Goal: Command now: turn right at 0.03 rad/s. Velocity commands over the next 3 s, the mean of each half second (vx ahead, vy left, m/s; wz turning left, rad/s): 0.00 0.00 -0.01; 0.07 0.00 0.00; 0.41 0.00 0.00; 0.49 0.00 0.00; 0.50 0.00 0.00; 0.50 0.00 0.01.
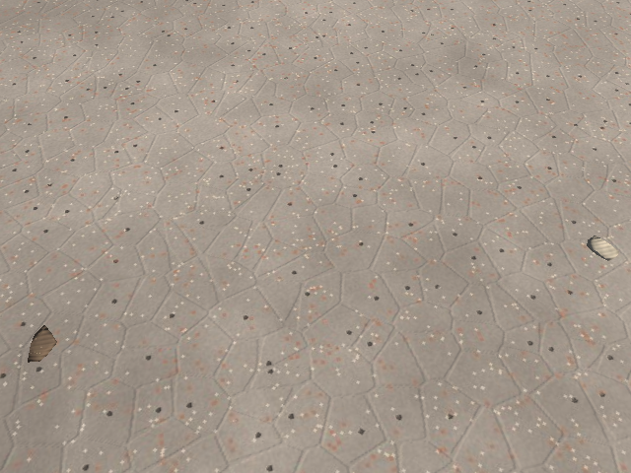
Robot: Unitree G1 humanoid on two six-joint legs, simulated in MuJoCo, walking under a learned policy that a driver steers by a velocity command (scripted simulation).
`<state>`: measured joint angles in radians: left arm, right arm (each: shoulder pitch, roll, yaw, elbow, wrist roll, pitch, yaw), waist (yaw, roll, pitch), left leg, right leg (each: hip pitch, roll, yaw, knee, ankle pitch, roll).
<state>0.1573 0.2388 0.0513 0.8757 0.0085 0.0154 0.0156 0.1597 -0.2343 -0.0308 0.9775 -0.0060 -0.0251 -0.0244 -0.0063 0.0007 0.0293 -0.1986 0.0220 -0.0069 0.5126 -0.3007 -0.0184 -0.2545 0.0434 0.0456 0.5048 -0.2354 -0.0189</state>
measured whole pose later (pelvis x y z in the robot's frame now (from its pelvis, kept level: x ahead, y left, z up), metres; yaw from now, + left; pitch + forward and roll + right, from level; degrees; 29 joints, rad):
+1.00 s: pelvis +0.03 +0.00 +0.00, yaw +0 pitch +0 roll +0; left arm 0.23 0.22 0.04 1.12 -0.02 -0.04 0.02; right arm 0.35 -0.23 -0.04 1.09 0.02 -0.04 -0.04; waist -0.01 0.02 -0.01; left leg -0.17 0.01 -0.01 0.53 -0.35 0.03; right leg -0.29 0.02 -0.01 0.68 -0.42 -0.06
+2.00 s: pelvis +0.54 +0.02 +0.00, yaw +0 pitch +2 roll +2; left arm 0.02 0.24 0.04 0.88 -0.02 -0.09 -0.02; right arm 0.39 -0.25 -0.05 1.02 0.01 -0.08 -0.01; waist -0.08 -0.03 0.01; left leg 0.06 -0.06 0.06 0.21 -0.31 0.03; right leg -0.61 -0.08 0.00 0.54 0.05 -0.03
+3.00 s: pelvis +1.11 +0.05 +0.01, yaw +1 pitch +2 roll +1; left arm 0.06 0.26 0.07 0.89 -0.01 -0.07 0.00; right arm 0.36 -0.23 -0.05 0.99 0.01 -0.09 0.00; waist -0.07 -0.04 0.00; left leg -0.01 -0.07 0.05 0.19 -0.21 0.07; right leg -0.68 -0.13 0.03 0.66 0.07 -0.01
